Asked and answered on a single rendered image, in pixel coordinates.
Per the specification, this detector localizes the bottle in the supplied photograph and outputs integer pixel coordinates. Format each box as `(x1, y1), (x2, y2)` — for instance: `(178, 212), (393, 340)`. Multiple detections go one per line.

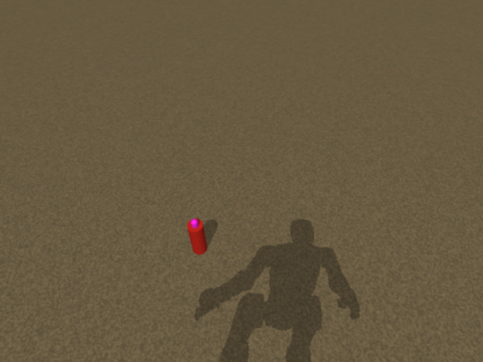
(187, 219), (208, 255)

